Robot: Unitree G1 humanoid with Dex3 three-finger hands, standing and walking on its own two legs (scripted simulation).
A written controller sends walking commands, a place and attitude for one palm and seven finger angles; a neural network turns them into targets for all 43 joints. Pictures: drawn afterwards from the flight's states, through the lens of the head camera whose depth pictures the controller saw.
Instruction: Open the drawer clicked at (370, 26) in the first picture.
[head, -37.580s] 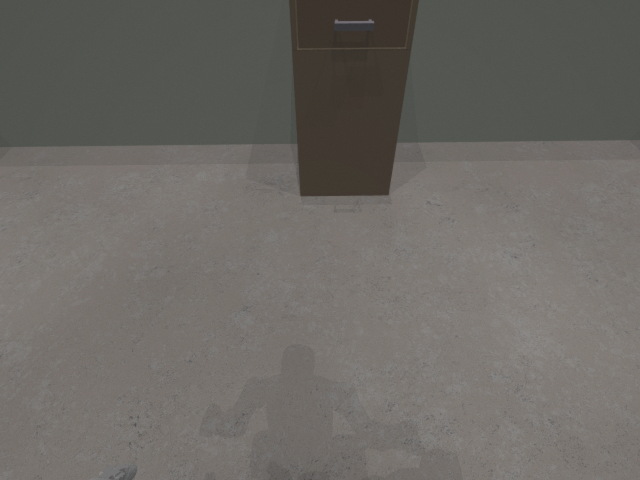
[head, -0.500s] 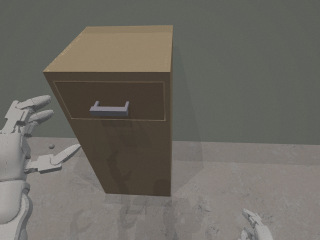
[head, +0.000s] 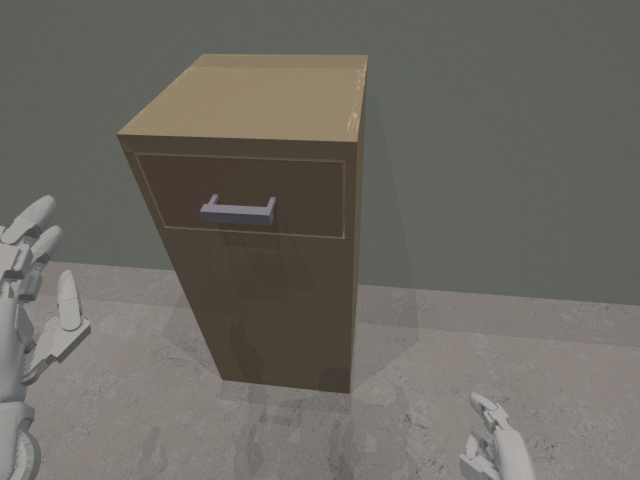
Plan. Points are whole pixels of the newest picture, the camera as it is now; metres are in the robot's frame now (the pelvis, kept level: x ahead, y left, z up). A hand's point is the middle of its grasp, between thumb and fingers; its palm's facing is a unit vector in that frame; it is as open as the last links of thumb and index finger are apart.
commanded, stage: step back with the hand held close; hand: left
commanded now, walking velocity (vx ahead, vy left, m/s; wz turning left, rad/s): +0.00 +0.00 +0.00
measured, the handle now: (240, 207) +0.57 +0.24 +0.02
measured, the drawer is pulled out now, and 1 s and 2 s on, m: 0.00 0.00 0.00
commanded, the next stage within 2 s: stop stepping back and stand still in 1.32 s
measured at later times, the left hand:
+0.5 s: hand (65, 328) +0.18 +0.26 +0.19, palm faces +0.35 -0.81 -0.48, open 7.4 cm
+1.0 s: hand out of the picture +0.10 +0.28 +0.20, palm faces +0.45 -0.78 -0.43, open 7.4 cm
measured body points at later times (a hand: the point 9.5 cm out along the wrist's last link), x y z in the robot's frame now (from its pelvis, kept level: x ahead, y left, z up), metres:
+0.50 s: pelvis -0.01 +0.03 -0.01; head +0.00 +0.06 +0.44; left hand +0.16 +0.30 +0.22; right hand +0.15 -0.22 -0.07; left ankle +0.00 +0.12 -0.74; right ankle +0.02 -0.08 -0.74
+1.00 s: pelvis -0.08 +0.04 -0.01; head -0.07 +0.07 +0.44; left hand +0.07 +0.32 +0.23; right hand +0.08 -0.18 -0.08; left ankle +0.00 +0.12 -0.74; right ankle -0.17 -0.08 -0.73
